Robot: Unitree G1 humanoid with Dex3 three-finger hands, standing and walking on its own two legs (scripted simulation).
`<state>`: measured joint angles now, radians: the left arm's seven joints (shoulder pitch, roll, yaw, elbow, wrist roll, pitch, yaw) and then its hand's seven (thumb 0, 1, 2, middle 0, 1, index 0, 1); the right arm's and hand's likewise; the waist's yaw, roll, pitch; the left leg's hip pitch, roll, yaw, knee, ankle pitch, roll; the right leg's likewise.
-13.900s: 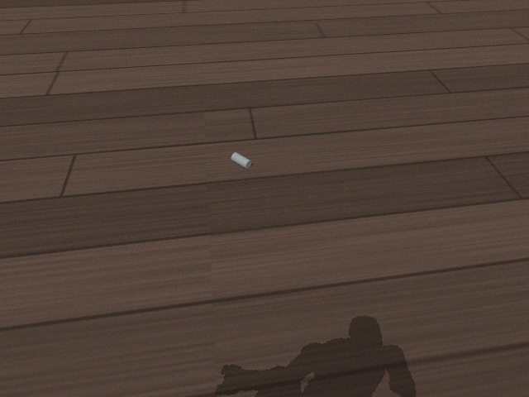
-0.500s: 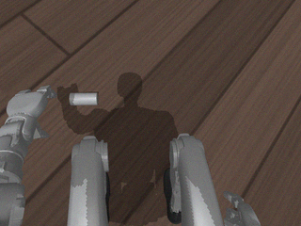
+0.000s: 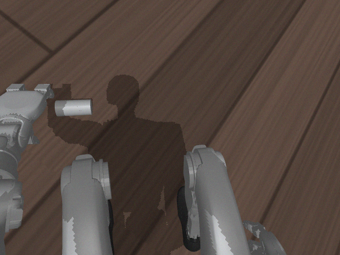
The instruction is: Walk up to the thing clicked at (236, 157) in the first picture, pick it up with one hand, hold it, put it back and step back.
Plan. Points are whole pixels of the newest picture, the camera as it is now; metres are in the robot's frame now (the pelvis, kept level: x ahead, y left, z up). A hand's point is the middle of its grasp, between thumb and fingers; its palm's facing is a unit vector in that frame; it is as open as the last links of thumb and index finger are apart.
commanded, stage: rise first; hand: left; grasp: from above
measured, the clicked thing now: (74, 107) +0.51 +0.24 -0.33
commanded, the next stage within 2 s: none
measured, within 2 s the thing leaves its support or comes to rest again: neither
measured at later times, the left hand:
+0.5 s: hand (41, 115) +0.44 +0.28 -0.19, palm faces -0.47 -0.03 -0.88, open 12.9 cm
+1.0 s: hand (44, 111) +0.45 +0.28 -0.20, palm faces -0.46 -0.04 -0.89, open 13.2 cm
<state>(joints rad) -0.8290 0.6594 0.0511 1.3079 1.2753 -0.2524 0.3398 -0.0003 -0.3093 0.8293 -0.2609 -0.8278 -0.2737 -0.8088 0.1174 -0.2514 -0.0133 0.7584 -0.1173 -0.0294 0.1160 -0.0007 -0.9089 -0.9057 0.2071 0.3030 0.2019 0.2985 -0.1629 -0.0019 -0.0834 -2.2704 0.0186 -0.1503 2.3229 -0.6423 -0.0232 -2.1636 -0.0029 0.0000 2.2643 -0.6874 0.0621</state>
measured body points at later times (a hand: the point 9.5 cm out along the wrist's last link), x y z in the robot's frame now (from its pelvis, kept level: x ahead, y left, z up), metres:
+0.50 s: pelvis +0.01 -0.01 -0.02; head +0.25 +0.05 +0.36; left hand +0.46 +0.28 -0.14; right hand +0.07 -0.28 -0.13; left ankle +0.09 +0.13 -0.32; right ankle +0.10 -0.15 -0.32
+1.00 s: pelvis +0.01 -0.01 -0.03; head +0.25 +0.06 +0.35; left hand +0.47 +0.28 -0.15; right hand +0.07 -0.28 -0.14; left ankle +0.09 +0.13 -0.32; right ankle +0.10 -0.15 -0.32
